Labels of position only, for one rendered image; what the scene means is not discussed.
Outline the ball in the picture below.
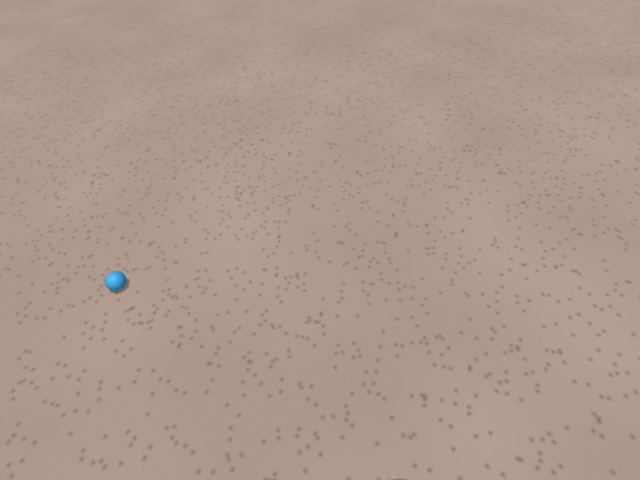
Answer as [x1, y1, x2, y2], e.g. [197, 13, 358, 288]
[104, 271, 126, 291]

